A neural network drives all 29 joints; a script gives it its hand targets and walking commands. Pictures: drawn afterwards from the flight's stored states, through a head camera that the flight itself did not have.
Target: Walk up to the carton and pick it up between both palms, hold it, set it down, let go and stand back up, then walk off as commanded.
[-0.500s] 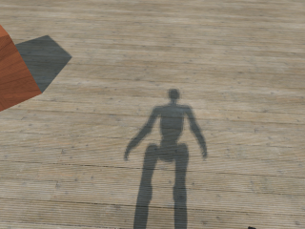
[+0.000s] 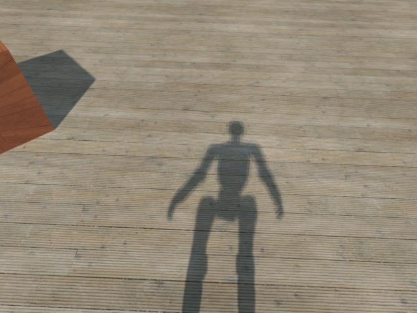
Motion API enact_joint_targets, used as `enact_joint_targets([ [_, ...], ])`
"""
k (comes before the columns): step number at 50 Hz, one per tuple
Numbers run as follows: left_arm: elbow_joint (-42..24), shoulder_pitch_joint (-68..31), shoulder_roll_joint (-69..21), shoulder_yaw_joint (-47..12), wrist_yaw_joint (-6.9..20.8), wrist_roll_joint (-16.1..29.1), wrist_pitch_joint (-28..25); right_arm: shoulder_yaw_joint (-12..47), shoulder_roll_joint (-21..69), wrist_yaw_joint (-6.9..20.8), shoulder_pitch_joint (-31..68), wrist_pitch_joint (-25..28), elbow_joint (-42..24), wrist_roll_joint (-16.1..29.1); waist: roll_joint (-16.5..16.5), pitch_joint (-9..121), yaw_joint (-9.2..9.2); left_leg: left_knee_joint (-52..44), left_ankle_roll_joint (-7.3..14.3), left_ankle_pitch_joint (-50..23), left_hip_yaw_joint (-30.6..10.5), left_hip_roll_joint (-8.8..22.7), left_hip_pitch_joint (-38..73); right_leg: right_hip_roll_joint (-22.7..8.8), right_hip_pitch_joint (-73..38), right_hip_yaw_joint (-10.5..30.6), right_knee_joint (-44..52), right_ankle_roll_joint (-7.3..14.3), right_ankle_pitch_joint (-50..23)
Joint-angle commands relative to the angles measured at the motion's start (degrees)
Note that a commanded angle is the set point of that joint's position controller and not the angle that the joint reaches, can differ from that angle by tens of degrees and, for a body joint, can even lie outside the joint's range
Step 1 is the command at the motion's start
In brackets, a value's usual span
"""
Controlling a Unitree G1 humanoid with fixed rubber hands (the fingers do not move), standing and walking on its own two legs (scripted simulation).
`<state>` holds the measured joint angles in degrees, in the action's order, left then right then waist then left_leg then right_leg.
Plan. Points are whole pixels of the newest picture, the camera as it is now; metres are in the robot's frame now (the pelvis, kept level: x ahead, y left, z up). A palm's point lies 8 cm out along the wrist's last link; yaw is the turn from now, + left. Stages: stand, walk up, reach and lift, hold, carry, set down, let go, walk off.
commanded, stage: walk up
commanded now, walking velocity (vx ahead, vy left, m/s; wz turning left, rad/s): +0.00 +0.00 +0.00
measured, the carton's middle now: out of the picture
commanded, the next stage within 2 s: none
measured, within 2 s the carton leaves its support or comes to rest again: neither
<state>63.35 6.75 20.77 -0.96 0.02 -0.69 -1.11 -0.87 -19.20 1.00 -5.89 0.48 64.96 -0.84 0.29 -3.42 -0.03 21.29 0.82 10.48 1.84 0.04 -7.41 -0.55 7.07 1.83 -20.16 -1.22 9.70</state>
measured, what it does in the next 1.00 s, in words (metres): walks ahead, turning left: left foot, then right foot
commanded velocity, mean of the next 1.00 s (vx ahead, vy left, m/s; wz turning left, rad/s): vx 0.00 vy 0.00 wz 0.00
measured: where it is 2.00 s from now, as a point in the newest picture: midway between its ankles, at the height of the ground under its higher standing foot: (91, 249)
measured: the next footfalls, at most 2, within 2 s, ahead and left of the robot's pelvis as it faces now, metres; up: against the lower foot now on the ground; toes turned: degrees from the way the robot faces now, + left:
left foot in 0.54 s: +0.16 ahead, +0.28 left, +0.00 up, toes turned +20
right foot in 0.96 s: +0.38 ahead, +0.16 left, +0.00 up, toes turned +15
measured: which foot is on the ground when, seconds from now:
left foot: down 0.00-0.22, up 0.24-0.52, down 0.54-0.98, up 1.00-1.00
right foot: down 0.00-0.56, up 0.58-0.94, down 0.96-1.00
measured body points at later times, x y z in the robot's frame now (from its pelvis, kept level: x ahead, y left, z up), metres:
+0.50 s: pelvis +0.05 +0.07 -0.02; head +0.05 +0.08 +0.43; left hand +0.06 +0.45 -0.11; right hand +0.20 -0.26 -0.11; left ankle +0.11 +0.25 -0.73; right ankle +0.02 -0.13 -0.74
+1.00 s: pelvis +0.22 +0.21 -0.02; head +0.23 +0.19 +0.43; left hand +0.17 +0.56 -0.10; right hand +0.37 -0.07 -0.16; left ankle +0.13 +0.26 -0.74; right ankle +0.35 +0.16 -0.75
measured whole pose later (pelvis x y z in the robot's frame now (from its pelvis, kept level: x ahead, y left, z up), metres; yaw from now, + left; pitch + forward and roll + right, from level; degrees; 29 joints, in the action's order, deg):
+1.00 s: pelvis +0.22 +0.21 -0.02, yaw +21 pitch -2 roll -1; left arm 53.4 15.5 24.9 4.7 0.4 -1.0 -6.6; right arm -4.4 -23.6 7.1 -18.5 -1.2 50.6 -1.7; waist -3.6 -1.2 0.8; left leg 39.6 3.6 25.8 -0.8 -3.3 -10.1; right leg -0.5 21.9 -7.3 -31.2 2.9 6.5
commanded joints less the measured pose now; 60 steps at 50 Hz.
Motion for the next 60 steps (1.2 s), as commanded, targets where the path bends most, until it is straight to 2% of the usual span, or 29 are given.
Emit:
enact_joint_targets([
  [1, -3.22, -2.55, 10.16, 2.15, -0.57, 0.01, -1.04, -1.72, -12.04, -0.73, 3.20, 1.45, -3.71, 0.49, -1.50, 5.86, 0.53, -5.30, 0.78, -0.03, -6.39, 6.97, 1.03, -6.16, 0.84, 5.50, 3.53, 2.74, -1.20],
  [2, -3.22, -2.51, 9.80, 1.92, -0.48, -0.04, -1.20, -2.37, -13.26, -0.90, 4.71, 1.58, -3.67, -0.28, -4.35, 4.98, -0.28, -5.45, 1.01, 1.04, -6.80, 7.12, -1.11, -6.21, -0.29, 5.16, 4.37, 2.50, -1.81],
  [6, -2.36, -1.90, 11.14, 2.04, -0.78, 0.27, -0.99, -1.78, -11.59, -0.76, 3.05, 0.93, -3.72, 0.43, -1.81, 4.78, 0.31, -5.17, 1.00, -0.13, -6.77, 7.19, 0.57, -6.35, 0.13, 5.05, 4.37, 2.54, -1.43],
  [7, -2.12, -2.29, 12.73, 2.27, -0.86, 0.01, -1.04, -1.72, -12.27, -0.63, 2.75, 0.93, -2.89, 0.29, 3.56, 4.57, 0.66, -5.69, 0.55, -2.18, -7.36, 7.29, 1.45, -5.62, 1.63, 4.12, 3.72, 2.40, -1.06],
  [8, -2.75, -3.37, 10.66, 1.90, -1.03, 0.05, -0.86, -2.15, -12.73, -0.60, 3.03, 1.12, -3.22, 0.29, 0.84, 3.89, 0.58, -4.80, 0.75, -1.92, -6.21, 7.13, 0.82, -6.22, 1.11, 5.25, 4.52, 2.25, -3.28],
  [9, -5.28, 5.18, 20.80, 8.59, -0.93, 0.17, -2.04, -5.90, -21.87, 2.82, 4.98, -0.21, -12.59, -2.50, -0.41, 4.81, -3.15, 3.02, 3.82, 18.43, -9.37, 3.31, -19.42, -8.74, -11.57, 5.27, 1.27, 4.59, 17.90],
  [10, -3.37, 9.02, 24.18, 9.84, -1.50, -0.59, -2.60, -4.83, -16.63, 4.69, 7.64, -1.23, -14.24, -3.14, 4.61, 3.06, -5.13, 12.90, 2.79, 21.54, -5.21, 1.64, -32.44, -16.50, -17.83, 14.54, 6.97, 8.60, 29.94],
  [11, -4.30, 6.00, 25.53, 9.99, -2.13, -0.59, -3.09, -4.84, -14.89, 5.43, 7.30, -2.07, -14.58, -3.65, 7.59, 0.00, -3.31, 29.62, 0.34, 14.59, -3.33, 3.16, -34.72, -26.37, -11.30, 21.71, 13.64, 13.02, 32.90],
  [12, -6.95, 5.11, 24.82, 10.31, -2.46, -1.17, -3.52, -5.45, -14.85, 6.19, 6.75, -2.41, -15.31, -4.32, 3.74, 0.52, -2.99, 31.98, 0.04, 13.41, -6.13, 6.46, -34.34, -28.87, -8.99, 22.15, 13.41, 15.51, 27.49],
  [15, -10.17, -0.33, 21.75, 10.39, -2.46, -1.66, -4.71, -7.28, -16.66, 7.93, 3.24, -2.23, -16.38, -3.07, 1.18, 2.31, 0.77, 31.30, -1.03, 11.37, -8.55, 9.86, -31.34, -23.90, -6.77, 11.47, 11.20, 13.51, 20.19],
  [21, -11.17, -1.03, 22.13, 10.89, -0.91, -1.38, -4.80, -7.28, -14.69, 9.32, 5.17, -1.78, -18.16, -1.56, 7.89, 1.52, -2.12, 19.85, -0.74, 6.02, 0.46, 8.92, -22.26, -18.69, 0.00, -3.45, 6.68, 11.15, 13.47],
  [23, -10.88, -2.05, 21.38, 10.41, -0.14, -1.60, -4.51, -7.83, -14.29, 8.93, 0.46, -1.31, -16.80, -0.49, 10.23, 2.26, 0.68, 14.77, -0.76, 2.56, 5.92, 6.11, -10.89, -14.94, 6.76, -7.68, 3.46, 9.23, 13.70],
  [26, -11.76, -0.59, 17.91, 9.23, -0.05, -1.40, -3.79, -10.16, -19.09, 7.19, -10.82, -0.63, -12.80, -2.58, -2.40, 7.53, 5.73, 11.84, -0.45, 6.68, 8.52, 0.58, 6.63, -9.20, 17.02, -13.36, -20.55, 7.16, 13.89],
  [27, -12.20, 1.51, 14.73, 7.90, 0.56, -1.56, -3.30, -11.75, -24.98, 5.65, -17.47, -0.64, -11.63, -2.94, -16.96, 9.07, 9.47, 1.81, 2.90, 24.19, -4.56, 7.33, 11.58, -4.12, 24.78, -15.72, -39.47, 5.62, 17.33],
  [28, -14.49, -0.30, 12.78, 6.60, 0.81, 0.23, -3.60, -12.05, -29.75, 5.28, -14.96, -0.08, -13.82, -2.77, -24.82, 5.54, 8.73, -14.82, 10.22, 38.57, -37.94, 18.90, 11.28, 2.45, 40.01, -11.30, -48.88, 3.42, 28.03],
  [29, -14.42, -2.00, 16.75, 7.28, 0.47, 0.37, -3.55, -12.05, -30.22, 5.34, -11.04, -0.02, -14.90, -1.68, -17.52, 3.06, 8.13, -16.86, 14.66, 46.05, -42.95, 21.86, 2.25, -3.18, 35.74, -2.63, -47.44, 4.09, 26.92],
  [30, -14.29, -3.89, 18.50, 7.35, 0.73, 0.79, -4.11, -11.07, -30.07, 5.41, -7.08, -0.69, -16.38, -1.08, -16.61, -2.62, 6.43, -17.83, 15.30, 45.61, -40.19, 21.49, -3.92, -5.30, 34.72, -1.89, -46.20, 3.35, 25.46],
  [32, -10.87, 0.93, 19.07, 7.98, 0.72, 0.70, -4.75, -9.09, -24.19, 4.77, -3.38, -0.35, -17.46, -1.08, -4.63, -0.82, 3.36, -10.70, 11.29, 26.58, -27.82, 16.68, -1.95, -6.41, 29.54, -0.74, -42.25, 3.51, 16.38],
  [33, -10.12, 3.77, 18.28, 8.17, 0.87, 0.64, -4.96, -9.01, -22.39, 4.55, -4.83, 0.22, -18.03, -1.18, -5.73, 0.77, 2.61, -9.35, 10.77, 20.70, -22.37, 14.03, -2.01, -6.64, 28.80, -1.36, -39.78, 3.69, 13.30],
  [37, -11.62, 6.48, 17.28, 7.49, 1.03, 0.81, -5.18, -7.28, -20.28, 5.12, -3.67, 0.82, -20.47, -1.34, -10.44, 1.27, 1.46, -8.14, 12.67, 17.23, -16.75, 11.78, -6.65, -3.78, 22.51, -4.79, -26.02, 2.55, 12.16],
  [43, -14.36, 2.67, 15.27, 8.14, 0.51, 0.35, -5.56, -7.53, -18.90, 5.78, -7.05, 0.91, -21.03, -1.28, -4.35, 1.03, 2.57, -8.65, 11.87, 14.70, -15.97, 11.13, -8.23, -1.62, 15.22, -7.20, -14.38, 2.13, 2.54],
  [46, -10.37, 16.72, 16.80, 9.37, -0.38, 0.25, -6.50, -6.49, -16.12, 5.76, -1.54, 0.81, -23.68, -0.56, 2.27, 7.80, -6.43, 7.09, 7.72, 10.84, -10.71, 6.31, -20.58, -1.40, -12.19, -6.61, -7.99, 3.35, -4.85],
  [47, -9.96, 21.79, 19.45, 10.46, -1.30, -0.27, -6.84, -5.12, -13.49, 5.58, -2.38, 1.05, -23.62, -0.25, 9.59, 8.94, -9.38, 21.02, 4.91, 7.92, -6.40, 0.49, -26.87, -9.79, -17.27, 5.00, 1.25, 4.05, 7.52],
  [48, -12.35, 21.07, 23.02, 11.00, -1.81, -0.75, -7.11, -4.82, -12.25, 5.45, -7.13, 1.07, -23.42, -0.45, 14.55, 10.05, -6.95, 33.52, 1.35, 17.77, -4.59, -6.93, -33.96, -23.50, -21.49, 25.29, 8.17, 7.29, 24.12],
  [50, -15.08, 12.87, 24.35, 11.44, -2.41, 0.05, -7.04, -7.28, -19.29, 5.04, -10.23, -0.60, -19.89, -1.71, 1.44, 5.52, -2.96, 43.65, 1.35, 12.76, -11.30, 0.59, -35.79, -31.31, -12.22, 37.02, 13.79, 12.52, 42.61],
  [53, -15.18, 10.32, 19.44, 10.27, -1.95, 0.01, -7.53, -7.40, -17.93, 5.59, -9.35, -0.07, -18.32, -1.14, 0.09, 1.87, -1.13, 42.98, -0.33, 6.08, -11.40, 4.78, -29.49, -21.73, -1.84, 14.24, 11.04, 11.40, 21.80],
  [56, -14.24, 9.28, 17.65, 9.05, -1.77, 0.04, -8.13, -6.97, -16.45, 6.52, -9.74, 0.37, -17.21, -0.73, 3.70, -0.44, -0.31, 37.48, -1.19, -0.54, -8.96, 5.25, -27.30, -17.12, 0.30, 0.42, 9.93, 7.31, 6.56],
  [57, -14.66, 8.82, 19.52, 9.95, -1.53, -0.20, -7.95, -5.88, -15.04, 6.89, -8.64, 0.22, -17.61, -0.56, 5.35, 0.16, -0.55, 33.51, -2.21, 2.16, -7.85, 5.38, -27.02, -16.17, -0.20, -1.75, 9.49, 10.48, 8.32],
  [60, -13.30, 8.51, 20.16, 9.92, -1.07, -0.59, -7.63, -5.96, -14.14, 7.53, -0.68, 0.52, -19.45, -0.95, 7.09, -3.08, -2.19, 26.19, -2.31, -1.45, -3.44, 7.35, -28.60, -16.51, 3.23, -5.84, 10.41, 10.81, 10.33],
])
